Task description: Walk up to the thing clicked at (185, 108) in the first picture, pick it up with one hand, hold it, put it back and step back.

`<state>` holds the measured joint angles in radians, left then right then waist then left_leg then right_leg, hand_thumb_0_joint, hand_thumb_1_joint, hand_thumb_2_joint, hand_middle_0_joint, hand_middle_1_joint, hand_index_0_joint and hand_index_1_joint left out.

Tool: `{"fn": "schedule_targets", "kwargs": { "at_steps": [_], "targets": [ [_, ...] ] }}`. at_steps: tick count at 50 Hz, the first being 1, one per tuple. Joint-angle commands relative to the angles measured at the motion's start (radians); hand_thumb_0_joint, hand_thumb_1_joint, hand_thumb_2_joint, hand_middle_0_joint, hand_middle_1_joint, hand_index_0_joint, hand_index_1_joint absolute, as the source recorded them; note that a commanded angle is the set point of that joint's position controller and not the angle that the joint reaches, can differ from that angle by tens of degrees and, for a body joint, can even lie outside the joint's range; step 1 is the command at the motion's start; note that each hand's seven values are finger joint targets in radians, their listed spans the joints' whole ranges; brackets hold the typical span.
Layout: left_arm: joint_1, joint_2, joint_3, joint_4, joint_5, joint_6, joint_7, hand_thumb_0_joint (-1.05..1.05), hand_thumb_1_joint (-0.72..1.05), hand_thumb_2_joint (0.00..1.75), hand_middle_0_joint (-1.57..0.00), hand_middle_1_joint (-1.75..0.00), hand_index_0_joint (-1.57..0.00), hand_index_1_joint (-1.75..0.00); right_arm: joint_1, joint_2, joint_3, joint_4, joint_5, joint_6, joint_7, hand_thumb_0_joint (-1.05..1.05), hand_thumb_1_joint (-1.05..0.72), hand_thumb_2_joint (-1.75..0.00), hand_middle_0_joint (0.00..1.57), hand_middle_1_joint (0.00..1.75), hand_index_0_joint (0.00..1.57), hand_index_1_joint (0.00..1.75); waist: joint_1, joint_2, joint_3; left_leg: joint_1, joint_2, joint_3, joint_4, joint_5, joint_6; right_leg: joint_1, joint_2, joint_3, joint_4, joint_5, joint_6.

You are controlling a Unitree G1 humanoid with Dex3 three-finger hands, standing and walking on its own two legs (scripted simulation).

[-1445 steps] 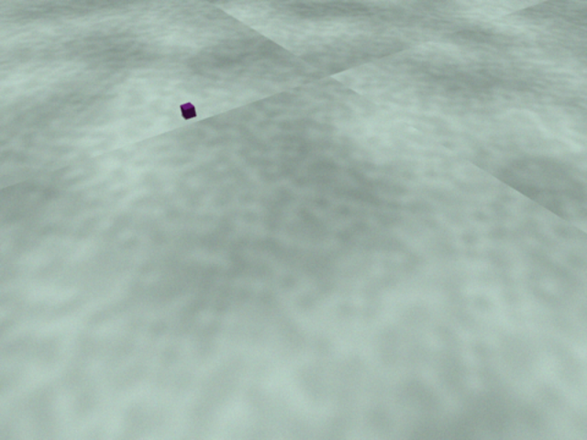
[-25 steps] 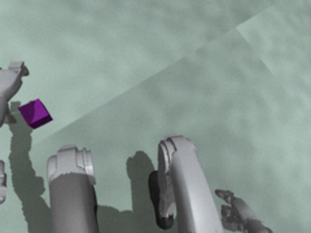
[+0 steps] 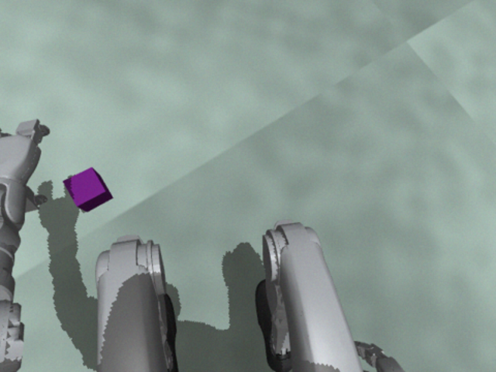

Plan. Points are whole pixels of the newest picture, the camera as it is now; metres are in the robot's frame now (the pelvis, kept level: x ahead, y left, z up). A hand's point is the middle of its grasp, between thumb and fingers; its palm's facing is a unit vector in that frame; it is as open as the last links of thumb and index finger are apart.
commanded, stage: home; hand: left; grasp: from above
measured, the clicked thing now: (89, 190) +0.46 +0.30 -0.34
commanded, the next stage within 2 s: none
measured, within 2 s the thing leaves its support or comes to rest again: neither
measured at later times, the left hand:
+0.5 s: hand out of the picture +0.27 +0.26 +0.09, palm faces -0.12 -0.81 -0.58, open 7.4 cm
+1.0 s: hand out of the picture +0.23 +0.21 +0.29, palm faces +0.20 -0.96 -0.21, open 7.4 cm
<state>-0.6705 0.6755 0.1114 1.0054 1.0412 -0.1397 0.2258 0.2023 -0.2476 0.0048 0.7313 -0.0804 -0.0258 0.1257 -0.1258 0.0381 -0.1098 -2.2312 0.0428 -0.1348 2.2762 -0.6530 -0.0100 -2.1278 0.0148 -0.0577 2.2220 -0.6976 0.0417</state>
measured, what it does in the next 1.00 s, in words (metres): rises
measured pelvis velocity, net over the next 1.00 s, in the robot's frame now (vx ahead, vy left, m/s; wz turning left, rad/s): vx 0.08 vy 0.01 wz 0.14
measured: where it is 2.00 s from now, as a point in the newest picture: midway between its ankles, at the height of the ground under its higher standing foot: (221, 349)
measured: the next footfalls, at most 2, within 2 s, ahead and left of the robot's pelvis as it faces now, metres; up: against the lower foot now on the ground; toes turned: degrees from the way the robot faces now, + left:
none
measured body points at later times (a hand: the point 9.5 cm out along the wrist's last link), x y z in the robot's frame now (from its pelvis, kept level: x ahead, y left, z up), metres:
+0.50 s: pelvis +0.02 +0.00 +0.18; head +0.15 +0.04 +0.61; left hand +0.27 +0.30 +0.12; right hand +0.26 -0.22 +0.09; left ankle +0.08 +0.13 -0.33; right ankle +0.09 -0.13 -0.33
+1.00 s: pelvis +0.08 +0.01 +0.34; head +0.11 +0.02 +0.79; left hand +0.22 +0.26 +0.31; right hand +0.26 -0.22 +0.27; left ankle +0.08 +0.13 -0.33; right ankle +0.09 -0.13 -0.33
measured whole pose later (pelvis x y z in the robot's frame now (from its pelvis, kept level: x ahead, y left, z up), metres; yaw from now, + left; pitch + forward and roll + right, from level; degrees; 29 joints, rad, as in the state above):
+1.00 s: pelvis +0.08 +0.01 +0.34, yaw +8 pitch +13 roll -3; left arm 0.49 0.22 0.04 -0.14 -0.07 0.46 0.06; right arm 0.32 -0.22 0.04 0.52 0.03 -0.20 -0.19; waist -0.06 0.06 -0.20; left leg -0.80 0.05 -0.05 1.06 -0.48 -0.02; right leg -0.71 -0.01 -0.06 0.99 -0.50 0.02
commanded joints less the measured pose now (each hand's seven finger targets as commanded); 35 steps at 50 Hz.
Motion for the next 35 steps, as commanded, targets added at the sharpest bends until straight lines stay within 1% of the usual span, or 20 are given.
{"fn": "schedule_targets", "kwargs": {
  "at_steps": [1, 5, 6, 7, 8, 9, 10, 12, 13, 14, 15, 18, 20, 23, 25, 28, 29, 30, 31, 35],
  "targets": [
    [-0.076, 0.204, 0.048, -0.307, -0.149, 0.038, -0.033, 0.0, 0.5, 0.83, -0.2, -0.35, -0.19, -0.35, 0.137, -0.232, -0.11, -0.086, 0.046, -0.005, -0.027, 0.0, -0.9, -0.9, 0.2, 0.3, 0.2, 0.3, 0.038, 0.126, -0.684, 0.591, -0.025, 0.08, -0.368, 0.118, 0.046, 0.416, 0.031, -0.06, -0.377, 0.194, -0.069],
    [0.068, 0.128, 0.042, -0.457, -0.284, 0.089, -0.091, 0.0, 0.82, 0.91, -0.2, -0.32, -0.2, -0.32, 0.063, -0.217, -0.113, -0.135, 0.069, 0.0, -0.041, 0.0, -0.9, -0.9, 0.2, 0.3, 0.2, 0.3, 0.062, 0.082, -0.649, 0.647, -0.02, 0.066, -0.462, 0.071, 0.049, 0.48, 0.029, -0.045, -0.455, 0.161, -0.068],
    [0.111, 0.084, 0.014, -0.472, -0.315, 0.105, -0.108, 0.0, 0.9, 0.91, -0.2, -0.31, -0.2, -0.31, 0.044, -0.211, -0.112, -0.144, 0.073, -0.001, -0.046, 0.0, -0.9, -0.9, 0.2, 0.3, 0.2, 0.3, 0.058, 0.074, -0.608, 0.662, -0.016, 0.062, -0.493, 0.053, 0.047, 0.484, 0.03, -0.043, -0.475, 0.15, -0.068],
    [0.123, 0.062, 0.007, -0.551, -0.343, 0.113, -0.119, 0.0, 0.9, 0.9, -0.2, -0.3, -0.2, -0.3, 0.03, -0.206, -0.113, -0.157, 0.078, -0.002, -0.052, 0.0, -0.9, -0.9, 0.2, 0.3, 0.2, 0.3, 0.062, 0.098, -0.612, 0.69, -0.015, 0.064, -0.519, 0.052, 0.044, 0.507, 0.028, -0.036, -0.495, 0.151, -0.07],
    [0.141, 0.083, 0.037, -0.601, -0.369, 0.125, -0.125, 0.0, 0.9, 0.9, -0.2, -0.3, -0.2, -0.3, 0.021, -0.209, -0.112, -0.163, 0.084, -0.003, -0.06, 0.0, -0.9, -0.9, 0.2, 0.3, 0.2, 0.3, 0.079, 0.11, -0.627, 0.728, -0.013, 0.056, -0.55, 0.05, 0.042, 0.528, 0.025, -0.034, -0.507, 0.153, -0.07],
    [0.163, 0.078, 0.04, -0.632, -0.396, 0.138, -0.132, 0.0, 0.9, 0.9, -0.2, -0.3, -0.2, -0.3, 0.002, -0.207, -0.108, -0.174, 0.086, -0.004, -0.067, 0.0, -0.9, -0.9, 0.2, 0.3, 0.2, 0.3, 0.079, 0.109, -0.614, 0.747, -0.011, 0.053, -0.576, 0.031, 0.042, 0.541, 0.025, -0.032, -0.528, 0.141, -0.069],
    [0.203, 0.047, 0.024, -0.657, -0.423, 0.149, -0.142, 0.0, 0.9, 0.9, -0.2, -0.3, -0.2, -0.3, -0.012, -0.203, -0.105, -0.185, 0.09, -0.007, -0.072, 0.0, -0.9, -0.9, 0.2, 0.3, 0.2, 0.3, 0.071, 0.11, -0.587, 0.764, -0.01, 0.052, -0.6, 0.036, 0.041, 0.561, 0.021, -0.028, -0.544, 0.149, -0.068],
    [0.232, 0.008, 0.013, -0.745, -0.476, 0.169, -0.156, 0.0, 0.9, 0.9, -0.2, -0.3, -0.2, -0.3, -0.035, -0.193, -0.103, -0.204, 0.096, -0.014, -0.087, 0.0, -0.9, -0.9, 0.2, 0.3, 0.2, 0.3, 0.064, 0.103, -0.589, 0.815, -0.011, 0.058, -0.633, 0.046, 0.04, 0.595, 0.018, -0.018, -0.59, 0.155, -0.067],
    [0.245, 0.001, 0.017, -0.79, -0.504, 0.177, -0.159, 0.0, 0.9, 0.9, -0.2, -0.3, -0.2, -0.3, -0.044, -0.191, -0.102, -0.213, 0.098, -0.021, -0.095, 0.0, -0.9, -0.9, 0.2, 0.3, 0.2, 0.3, 0.064, 0.114, -0.583, 0.837, -0.011, 0.058, -0.658, 0.032, 0.039, 0.616, 0.016, -0.014, -0.612, 0.144, -0.066],
    [0.295, 0.004, 0.035, -0.797, -0.528, 0.191, -0.161, 0.0, 0.9, 0.9, -0.2, -0.3, -0.2, -0.3, -0.058, -0.19, -0.098, -0.222, 0.101, -0.029, -0.104, 0.0, -0.9, -0.9, 0.2, 0.3, 0.2, 0.3, 0.078, 0.119, -0.568, 0.868, -0.008, 0.048, -0.698, 0.014, 0.037, 0.635, 0.015, -0.015, -0.625, 0.133, -0.065],
    [0.332, -0.007, 0.033, -0.832, -0.548, 0.205, -0.161, 0.0, 0.9, 0.9, -0.2, -0.3, -0.2, -0.3, -0.068, -0.184, -0.098, -0.235, 0.104, -0.035, -0.112, 0.0, -0.9, -0.9, 0.2, 0.3, 0.2, 0.3, 0.081, 0.118, -0.564, 0.895, -0.009, 0.055, -0.719, 0.003, 0.036, 0.655, 0.015, -0.009, -0.659, 0.122, -0.065],
    [0.421, -0.058, 0.023, -0.942, -0.627, 0.242, -0.166, 0.0, 0.9, 0.9, -0.2, -0.3, -0.2, -0.3, -0.083, -0.172, -0.094, -0.255, 0.108, -0.056, -0.134, 0.0, -0.9, -0.9, 0.2, 0.3, 0.2, 0.3, 0.073, 0.131, -0.586, 0.991, -0.011, 0.056, -0.773, 0.063, 0.03, 0.732, 0.008, -0.001, -0.709, 0.168, -0.064],
    [0.518, -0.093, 0.015, -0.949, -0.676, 0.277, -0.166, 0.0, 0.9, 0.91, -0.2, -0.31, -0.2, -0.31, -0.092, -0.167, -0.089, -0.26, 0.114, -0.067, -0.15, 0.0, -0.9, -0.9, 0.2, 0.3, 0.2, 0.3, 0.071, 0.122, -0.554, 1.054, -0.011, 0.047, -0.827, 0.093, 0.024, 0.765, 0.004, -0.001, -0.751, 0.184, -0.063],
    [0.583, -0.113, 0.025, -1.02, -0.761, 0.323, -0.16, 0.0, 0.9, 0.91, -0.2, -0.31, -0.2, -0.31, -0.1, -0.158, -0.079, -0.276, 0.118, -0.083, -0.17, 0.0, -0.9, -0.9, 0.2, 0.3, 0.2, 0.3, 0.069, 0.117, -0.532, 1.13, -0.011, 0.031, -0.901, 0.088, 0.021, 0.838, 0.001, 0.004, -0.822, 0.179, -0.061],
    [0.657, -0.161, 0.001, -1.044, -0.82, 0.35, -0.16, 0.0, 0.9, 0.9, -0.2, -0.3, -0.2, -0.3, -0.096, -0.142, -0.069, -0.294, 0.12, -0.097, -0.181, 0.0, -0.9, -0.9, 0.2, 0.3, 0.2, 0.3, 0.057, 0.094, -0.476, 1.159, -0.01, 0.028, -0.95, 0.068, 0.023, 0.881, 0.004, 0.005, -0.881, 0.165, -0.058],
    [0.742, -0.179, 0.011, -1.087, -0.902, 0.387, -0.155, 0.0, 0.9, 0.9, -0.2, -0.3, -0.2, -0.3, -0.081, -0.127, -0.056, -0.303, 0.12, -0.115, -0.199, 0.0, -0.9, -0.9, 0.2, 0.3, 0.2, 0.3, 0.06, 0.067, -0.443, 1.222, -0.014, 0.03, -1.022, 0.085, 0.025, 0.99, 0.003, 0.012, -0.966, 0.176, -0.057],
    [0.76, -0.195, 0.003, -1.115, -0.923, 0.399, -0.155, 0.0, 0.9, 0.9, -0.2, -0.3, -0.2, -0.3, -0.073, -0.122, -0.051, -0.312, 0.121, -0.123, -0.207, 0.0, -0.9, -0.9, 0.2, 0.3, 0.2, 0.3, 0.062, 0.079, -0.433, 1.253, -0.013, 0.028, -1.05, 0.088, 0.023, 1.013, 0.004, 0.012, -0.992, 0.181, -0.058],
    [0.79, -0.21, 0.001, -1.116, -0.94, 0.412, -0.152, 0.0, 0.9, 0.9, -0.2, -0.3, -0.2, -0.3, -0.06, -0.115, -0.049, -0.312, 0.122, -0.129, -0.216, 0.0, -0.9, -0.9, 0.2, 0.3, 0.2, 0.3, 0.053, 0.071, -0.417, 1.275, -0.014, 0.035, -1.07, 0.123, 0.022, 1.048, 0.005, 0.013, -1.025, 0.206, -0.057],
    [0.814, -0.211, 0.011, -1.13, -0.957, 0.423, -0.148, 0.0, 0.9, 0.9, -0.2, -0.3, -0.2, -0.3, -0.05, -0.112, -0.043, -0.313, 0.123, -0.136, -0.224, 0.0, -0.9, -0.9, 0.2, 0.3, 0.2, 0.3, 0.058, 0.061, -0.408, 1.303, -0.013, 0.031, -1.096, 0.139, 0.021, 1.083, 0.005, 0.012, -1.048, 0.218, -0.057],
    [0.911, -0.272, -0.003, -1.171, -1.019, 0.472, -0.142, 0.0, 0.9, 0.9, -0.2, -0.3, -0.2, -0.3, -0.01, -0.092, -0.023, -0.323, 0.124, -0.161, -0.261, 0.0, -0.9, -0.9, 0.2, 0.3, 0.2, 0.3, 0.05, 0.045, -0.361, 1.383, -0.023, 0.061, -1.165, 0.254, 0.022, 1.225, 0.007, 0.016, -1.158, 0.31, -0.055]
  ]
}}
